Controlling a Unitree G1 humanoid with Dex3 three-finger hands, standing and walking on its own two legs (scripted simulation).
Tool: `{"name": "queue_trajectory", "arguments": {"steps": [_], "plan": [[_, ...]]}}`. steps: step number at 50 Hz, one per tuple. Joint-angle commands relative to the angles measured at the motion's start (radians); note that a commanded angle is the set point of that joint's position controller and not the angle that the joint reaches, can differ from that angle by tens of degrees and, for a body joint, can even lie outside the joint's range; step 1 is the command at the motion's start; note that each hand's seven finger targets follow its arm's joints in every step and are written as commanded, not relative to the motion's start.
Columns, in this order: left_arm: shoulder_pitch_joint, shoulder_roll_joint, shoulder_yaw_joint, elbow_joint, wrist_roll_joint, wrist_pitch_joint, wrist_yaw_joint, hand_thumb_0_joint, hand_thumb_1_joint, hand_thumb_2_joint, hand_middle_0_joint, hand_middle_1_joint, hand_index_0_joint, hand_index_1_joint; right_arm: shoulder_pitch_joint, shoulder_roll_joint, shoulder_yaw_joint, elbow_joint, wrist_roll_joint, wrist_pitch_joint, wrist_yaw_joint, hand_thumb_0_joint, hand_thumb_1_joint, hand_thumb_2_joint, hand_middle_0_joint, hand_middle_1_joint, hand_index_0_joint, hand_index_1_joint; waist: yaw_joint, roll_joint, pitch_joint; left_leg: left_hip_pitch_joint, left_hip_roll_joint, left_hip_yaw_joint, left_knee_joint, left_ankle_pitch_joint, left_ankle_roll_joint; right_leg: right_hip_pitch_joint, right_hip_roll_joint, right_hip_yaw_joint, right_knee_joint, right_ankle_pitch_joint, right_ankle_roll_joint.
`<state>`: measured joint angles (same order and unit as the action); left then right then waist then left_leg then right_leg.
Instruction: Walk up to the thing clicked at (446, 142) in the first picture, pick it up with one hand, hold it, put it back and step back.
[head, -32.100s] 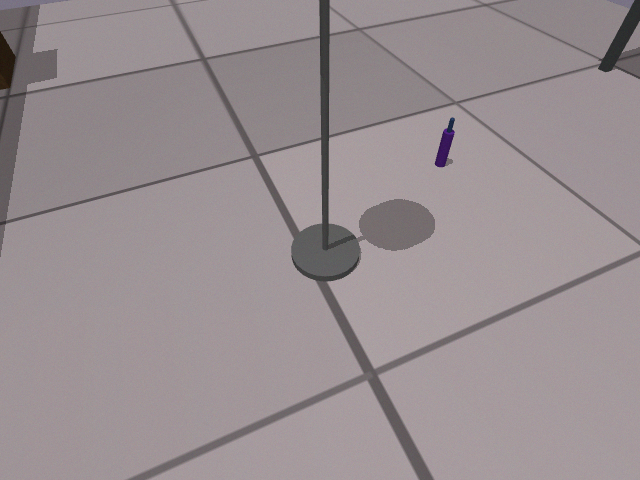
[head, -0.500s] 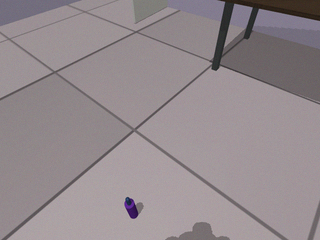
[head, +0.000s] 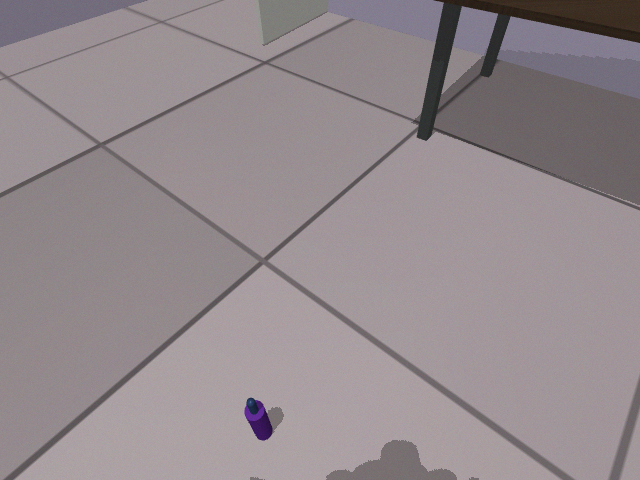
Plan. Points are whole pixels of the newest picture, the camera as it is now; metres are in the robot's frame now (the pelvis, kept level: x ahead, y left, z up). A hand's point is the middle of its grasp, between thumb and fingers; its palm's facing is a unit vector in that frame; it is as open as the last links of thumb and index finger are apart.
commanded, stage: stand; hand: left
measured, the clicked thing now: (257, 417) +0.38 +0.20 -0.65
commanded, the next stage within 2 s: step back in 0.56 s
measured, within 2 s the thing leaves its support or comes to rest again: neither
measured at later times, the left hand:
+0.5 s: hand out of the picture +0.07 +0.25 -0.16, palm faces -0.01 -0.94 -0.34, open 7.3 cm
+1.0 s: hand out of the picture +0.08 +0.31 -0.19, palm faces +0.00 -0.92 -0.38, open 7.4 cm
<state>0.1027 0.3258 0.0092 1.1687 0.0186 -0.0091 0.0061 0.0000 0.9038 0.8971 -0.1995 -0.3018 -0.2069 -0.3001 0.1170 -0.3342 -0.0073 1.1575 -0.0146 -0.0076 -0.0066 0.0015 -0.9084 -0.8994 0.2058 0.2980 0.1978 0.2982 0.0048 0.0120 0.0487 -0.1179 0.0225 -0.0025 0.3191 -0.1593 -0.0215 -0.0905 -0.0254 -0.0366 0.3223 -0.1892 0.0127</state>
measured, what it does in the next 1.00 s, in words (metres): steps on the spot: left foot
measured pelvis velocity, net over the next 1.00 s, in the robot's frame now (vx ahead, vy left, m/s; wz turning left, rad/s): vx -0.06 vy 0.04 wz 0.03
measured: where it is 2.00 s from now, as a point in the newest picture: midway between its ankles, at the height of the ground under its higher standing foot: outside the picture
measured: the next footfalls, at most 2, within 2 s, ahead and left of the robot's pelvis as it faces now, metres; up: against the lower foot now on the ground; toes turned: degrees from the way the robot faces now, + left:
left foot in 0.96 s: -0.03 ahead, +0.14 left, +0.00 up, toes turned -1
right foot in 1.34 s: -0.12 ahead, -0.10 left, +0.00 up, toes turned +1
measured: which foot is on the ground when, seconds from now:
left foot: down 0.00-0.82, up 0.84-0.94, down 0.96-1.00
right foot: down 0.00-0.96, up 0.98-1.00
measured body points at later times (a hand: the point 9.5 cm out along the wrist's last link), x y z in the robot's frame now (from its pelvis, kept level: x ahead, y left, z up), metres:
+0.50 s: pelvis +0.00 +0.00 +0.00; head +0.01 +0.00 +0.45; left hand +0.07 +0.30 -0.13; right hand +0.07 -0.30 -0.14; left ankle +0.01 +0.13 -0.75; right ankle -0.01 -0.12 -0.75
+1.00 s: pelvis -0.06 +0.04 -0.04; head +0.00 +0.06 +0.41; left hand +0.08 +0.35 -0.16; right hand +0.01 -0.29 -0.15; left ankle -0.07 +0.14 -0.75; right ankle -0.01 -0.12 -0.74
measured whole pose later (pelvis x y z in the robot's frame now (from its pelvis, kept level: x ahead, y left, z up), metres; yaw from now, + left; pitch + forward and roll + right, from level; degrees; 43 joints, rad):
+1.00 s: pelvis -0.06 +0.04 -0.04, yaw +2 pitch -1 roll -1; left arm 0.01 0.40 0.07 0.92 0.02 0.06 0.02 0.00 0.90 0.90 -0.20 -0.30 -0.21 -0.30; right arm 0.15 -0.40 -0.07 0.95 -0.01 0.04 0.02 0.00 -0.91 -0.90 0.21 0.30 0.20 0.30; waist -0.03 -0.03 0.16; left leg -0.33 -0.03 -0.04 0.75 -0.42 0.03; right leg -0.45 -0.03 0.05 0.82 -0.43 -0.01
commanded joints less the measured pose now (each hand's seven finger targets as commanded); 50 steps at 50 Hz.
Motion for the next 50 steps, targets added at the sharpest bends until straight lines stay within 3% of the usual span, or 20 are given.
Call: {"name": "queue_trajectory", "arguments": {"steps": [1, 6, 10, 18, 25, 27, 28, 32, 35, 39, 40, 41, 42, 43, 45, 46, 47, 48, 49, 50], "plan": [[-0.033, 0.211, 0.037, -0.059, -0.004, -0.023, 0.012, 0.000, 0.900, 0.900, -0.200, -0.300, -0.200, -0.301, -0.042, -0.205, -0.030, -0.057, -0.002, -0.021, -0.011, 0.000, -0.900, -0.900, 0.200, 0.300, 0.200, 0.300, 0.001, -0.004, -0.069, 0.013, 0.106, -0.083, -0.047, 0.121, 0.035, 0.010, -0.114, 0.094, -0.054, 0.130, -0.023], [-0.033, 0.211, 0.035, -0.060, -0.006, -0.025, 0.012, 0.000, 0.900, 0.900, -0.200, -0.300, -0.200, -0.300, -0.038, -0.204, -0.028, -0.056, 0.001, -0.022, -0.011, 0.000, -0.900, -0.900, 0.200, 0.300, 0.200, 0.300, -0.002, -0.012, -0.073, 0.020, 0.107, -0.082, -0.039, 0.171, 0.033, 0.015, -0.115, 0.087, -0.047, 0.169, -0.020], [-0.034, 0.212, 0.035, -0.060, -0.005, -0.022, 0.011, 0.000, 0.900, 0.900, -0.200, -0.300, -0.200, -0.300, -0.037, -0.206, -0.029, -0.054, -0.001, -0.018, -0.010, 0.000, -0.900, -0.900, 0.200, 0.300, 0.200, 0.300, -0.004, -0.013, -0.048, -0.004, 0.101, -0.083, -0.051, 0.086, 0.033, 0.003, -0.112, 0.090, -0.066, 0.107, -0.019], [-0.032, 0.217, 0.037, -0.068, -0.007, -0.025, 0.011, 0.000, 0.900, 0.900, -0.200, -0.300, -0.200, -0.300, -0.042, -0.207, -0.027, -0.060, 0.001, -0.023, -0.008, 0.000, -0.900, -0.900, 0.200, 0.300, 0.200, 0.300, -0.003, -0.005, -0.073, 0.019, 0.109, -0.084, -0.043, 0.169, 0.034, 0.022, -0.119, 0.087, -0.049, 0.172, -0.023], [-0.035, 0.217, 0.036, -0.072, -0.007, -0.020, 0.007, 0.000, 0.900, 0.900, -0.200, -0.300, -0.200, -0.300, -0.039, -0.212, -0.029, -0.055, 0.000, -0.020, -0.007, 0.000, -0.900, -0.900, 0.200, 0.300, 0.200, 0.300, -0.005, -0.008, -0.039, -0.007, 0.104, -0.086, -0.067, 0.060, 0.029, -0.008, -0.109, 0.087, -0.068, 0.062, -0.024], [-0.026, 0.216, 0.036, -0.072, -0.005, -0.022, 0.008, 0.000, 0.900, 0.900, -0.200, -0.300, -0.200, -0.300, -0.045, -0.212, -0.030, -0.058, 0.000, -0.020, -0.006, 0.000, -0.900, -0.900, 0.200, 0.300, 0.200, 0.300, -0.002, -0.005, -0.044, -0.004, 0.106, -0.088, -0.059, 0.084, 0.034, -0.003, -0.115, 0.090, -0.070, 0.088, -0.026], [-0.026, 0.297, 0.082, -0.103, -0.026, -0.014, 0.010, 0.000, 0.900, 0.900, -0.200, -0.300, -0.200, -0.300, -0.077, -0.275, -0.055, -0.092, 0.011, -0.003, 0.001, 0.000, -0.900, -0.900, 0.200, 0.300, 0.200, 0.300, -0.008, -0.022, 0.057, -0.076, 0.086, -0.106, 0.055, 0.261, 0.065, -0.078, -0.102, 0.106, 0.022, 0.280, -0.037], [-0.015, 0.275, 0.092, -0.162, -0.030, -0.003, 0.016, 0.000, 0.900, 0.900, -0.200, -0.300, -0.200, -0.300, -0.031, -0.254, -0.064, -0.138, 0.024, 0.012, 0.006, 0.000, -0.900, -0.900, 0.200, 0.300, 0.200, 0.300, -0.023, -0.022, -0.086, -0.075, 0.082, -0.084, 0.148, 0.338, 0.092, -0.017, -0.104, 0.096, 0.124, 0.337, -0.075], [-0.034, 0.269, 0.096, -0.204, -0.024, 0.012, 0.014, 0.000, 0.900, 0.900, -0.200, -0.300, -0.200, -0.300, -0.034, -0.263, -0.080, -0.171, 0.022, 0.027, 0.008, 0.000, -0.900, -0.900, 0.200, 0.300, 0.200, 0.300, -0.025, -0.019, -0.132, -0.083, 0.075, -0.093, 0.208, 0.249, 0.113, -0.068, -0.115, 0.112, 0.163, 0.231, -0.108], [-0.033, 0.297, 0.106, -0.252, -0.012, 0.022, 0.010, 0.000, 0.900, 0.900, -0.200, -0.300, -0.200, -0.300, -0.030, -0.252, -0.085, -0.217, 0.020, 0.041, 0.013, 0.000, -0.900, -0.900, 0.200, 0.300, 0.200, 0.300, -0.015, -0.079, -0.149, -0.116, 0.017, -0.068, 0.347, 0.124, 0.109, -0.125, -0.184, 0.182, 0.161, 0.225, -0.166], [-0.053, 0.311, 0.111, -0.264, -0.008, 0.024, 0.011, 0.000, 0.900, 0.900, -0.200, -0.300, -0.200, -0.300, -0.022, -0.243, -0.087, -0.220, 0.020, 0.045, 0.015, 0.000, -0.900, -0.900, 0.200, 0.300, 0.200, 0.300, -0.013, -0.125, -0.142, -0.119, -0.030, -0.034, 0.438, 0.029, 0.088, -0.151, -0.236, 0.222, 0.121, 0.241, -0.201], [-0.084, 0.331, 0.115, -0.283, -0.002, 0.024, 0.013, 0.000, 0.900, 0.900, -0.200, -0.300, -0.200, -0.300, -0.005, -0.233, -0.089, -0.224, 0.016, 0.054, 0.020, 0.000, -0.900, -0.900, 0.200, 0.300, 0.200, 0.300, -0.016, -0.196, -0.118, -0.126, -0.085, -0.012, 0.558, -0.190, 0.074, -0.213, -0.307, 0.282, 0.063, 0.234, -0.246], [-0.110, 0.350, 0.120, -0.305, 0.010, 0.022, 0.014, 0.000, 0.900, 0.900, -0.200, -0.300, -0.200, -0.300, 0.032, -0.232, -0.091, -0.226, 0.009, 0.063, 0.024, 0.000, -0.900, -0.900, 0.200, 0.300, 0.200, 0.300, -0.024, -0.242, -0.100, -0.136, -0.082, -0.028, 0.651, -0.346, 0.069, -0.264, -0.358, 0.322, 0.047, 0.224, -0.286], [-0.147, 0.360, 0.124, -0.326, 0.017, 0.022, 0.018, 0.000, 0.900, 0.900, -0.200, -0.300, -0.200, -0.300, 0.084, -0.238, -0.093, -0.228, 0.010, 0.066, 0.027, 0.000, -0.900, -0.900, 0.200, 0.300, 0.200, 0.300, -0.054, -0.252, -0.087, -0.127, -0.045, -0.070, 0.648, -0.374, 0.077, -0.304, -0.374, 0.324, 0.060, 0.207, -0.284], [-0.210, 0.335, 0.116, -0.354, 0.016, 0.026, 0.021, 0.000, 0.900, 0.900, -0.200, -0.300, -0.200, -0.300, 0.155, -0.253, -0.108, -0.218, 0.020, 0.057, 0.032, 0.000, -0.900, -0.900, 0.200, 0.300, 0.200, 0.300, -0.093, -0.221, -0.081, -0.069, -0.023, -0.072, 0.561, -0.297, 0.089, -0.369, -0.305, 0.226, 0.157, 0.158, -0.220], [-0.214, 0.307, 0.108, -0.358, 0.012, 0.030, 0.022, 0.000, 0.900, 0.900, -0.200, -0.300, -0.200, -0.300, 0.175, -0.252, -0.108, -0.210, 0.020, 0.048, 0.031, 0.000, -0.900, -0.900, 0.200, 0.300, 0.200, 0.300, -0.102, -0.175, -0.078, -0.078, -0.007, -0.057, 0.402, -0.155, 0.089, -0.337, -0.225, 0.166, 0.252, 0.084, -0.164], [-0.169, 0.258, 0.100, -0.362, 0.001, 0.038, 0.022, 0.000, 0.900, 0.900, -0.200, -0.300, -0.200, -0.300, 0.132, -0.298, -0.113, -0.226, 0.007, 0.038, 0.024, 0.000, -0.900, -0.900, 0.200, 0.300, 0.200, 0.300, -0.078, 0.067, -0.043, -0.159, 0.115, -0.238, 0.146, 0.133, 0.117, -0.322, -0.045, 0.069, 0.476, -0.068, -0.086], [-0.134, 0.214, 0.095, -0.367, -0.009, 0.041, 0.030, 0.000, 0.900, 0.900, -0.200, -0.300, -0.200, -0.300, 0.088, -0.369, -0.127, -0.251, -0.009, 0.026, 0.017, 0.000, -0.900, -0.900, 0.200, 0.300, 0.200, 0.300, -0.059, 0.246, -0.021, -0.103, 0.239, -0.507, 0.044, 0.371, 0.167, -0.447, 0.138, 0.100, 0.637, -0.368, -0.045], [-0.089, 0.233, 0.102, -0.355, -0.003, 0.048, 0.039, 0.000, 0.900, 0.900, -0.200, -0.300, -0.200, -0.300, 0.077, -0.383, -0.132, -0.269, -0.024, 0.019, 0.008, 0.000, -0.900, -0.900, 0.200, 0.300, 0.200, 0.300, -0.036, 0.156, -0.039, -0.103, 0.286, -0.535, 0.070, 0.418, 0.219, -0.445, 0.131, 0.211, 0.738, -0.455, -0.049], [-0.039, 0.230, 0.099, -0.346, -0.007, 0.053, 0.036, 0.000, 0.900, 0.900, -0.200, -0.300, -0.200, -0.300, 0.067, -0.341, -0.121, -0.270, -0.022, 0.013, 0.001, 0.000, -0.900, -0.900, 0.200, 0.300, 0.200, 0.300, -0.006, 0.072, -0.042, -0.080, 0.270, -0.413, 0.120, 0.558, 0.244, -0.430, 0.117, 0.197, 0.822, -0.445, -0.051]]}}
